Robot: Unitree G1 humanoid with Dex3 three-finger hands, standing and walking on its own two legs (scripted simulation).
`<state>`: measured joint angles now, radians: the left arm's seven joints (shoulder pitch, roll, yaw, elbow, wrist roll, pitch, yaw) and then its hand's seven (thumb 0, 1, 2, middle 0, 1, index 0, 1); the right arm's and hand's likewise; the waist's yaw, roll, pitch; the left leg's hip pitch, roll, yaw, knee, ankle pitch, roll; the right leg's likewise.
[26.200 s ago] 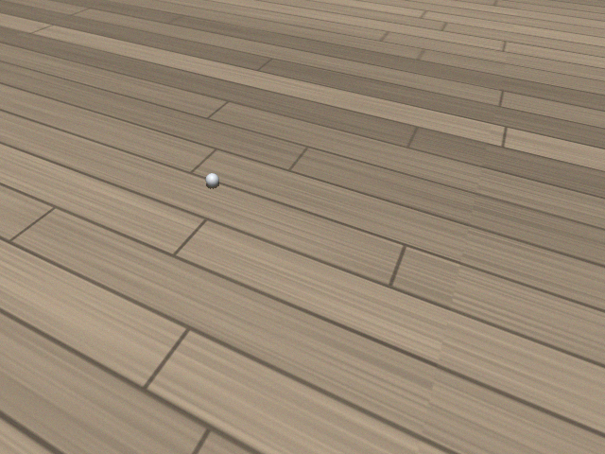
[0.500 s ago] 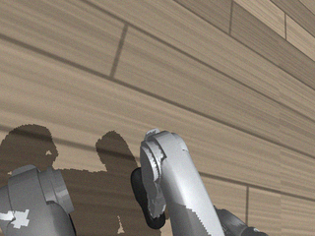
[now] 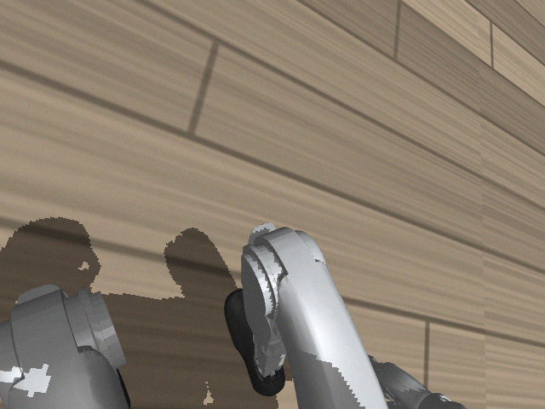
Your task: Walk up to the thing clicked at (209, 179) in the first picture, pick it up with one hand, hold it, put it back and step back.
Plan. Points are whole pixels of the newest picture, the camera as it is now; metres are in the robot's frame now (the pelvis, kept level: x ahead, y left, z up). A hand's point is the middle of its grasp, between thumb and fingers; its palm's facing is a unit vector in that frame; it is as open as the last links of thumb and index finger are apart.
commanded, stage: withdraw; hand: left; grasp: from above
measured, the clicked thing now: out of the picture +0.41 +0.33 -0.26
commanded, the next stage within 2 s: home in 0.84 s
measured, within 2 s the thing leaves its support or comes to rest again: rests again in 1.24 s
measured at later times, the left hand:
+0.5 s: hand out of the picture +0.38 +0.33 -0.07, palm faces -0.50 -0.15 -0.85, open 14.1 cm
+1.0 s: hand out of the picture +0.42 +0.35 -0.11, palm faces -0.33 -0.06 -0.94, open 14.0 cm
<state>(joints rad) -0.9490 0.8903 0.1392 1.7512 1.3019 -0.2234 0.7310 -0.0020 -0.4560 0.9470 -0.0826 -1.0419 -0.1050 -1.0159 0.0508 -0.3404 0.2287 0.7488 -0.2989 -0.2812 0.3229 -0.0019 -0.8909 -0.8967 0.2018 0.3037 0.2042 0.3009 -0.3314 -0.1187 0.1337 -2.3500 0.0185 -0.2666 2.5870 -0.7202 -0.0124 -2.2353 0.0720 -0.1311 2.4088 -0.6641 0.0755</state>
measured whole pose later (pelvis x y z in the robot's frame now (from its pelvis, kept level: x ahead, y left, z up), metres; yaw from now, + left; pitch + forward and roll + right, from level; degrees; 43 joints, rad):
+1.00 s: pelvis +0.00 -0.01 +0.04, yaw +7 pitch +34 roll -8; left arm -0.92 0.70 0.08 1.37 1.25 -0.16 0.47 0.00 -0.50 0.99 -0.10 -1.00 -0.10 -0.99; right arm 0.17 -0.25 0.04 0.77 -0.15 -0.05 0.15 0.00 -0.90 -0.90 0.20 0.30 0.21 0.30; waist -0.21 0.02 -0.08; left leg -2.34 0.00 -0.13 2.40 -0.67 0.00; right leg -2.25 0.02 -0.03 2.32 -0.67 0.06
